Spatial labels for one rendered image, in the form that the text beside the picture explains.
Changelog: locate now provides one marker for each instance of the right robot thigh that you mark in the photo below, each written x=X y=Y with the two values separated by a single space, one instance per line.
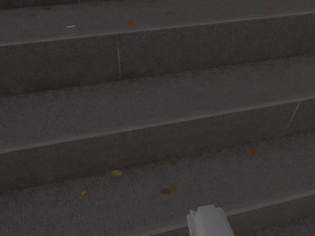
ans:
x=208 y=221

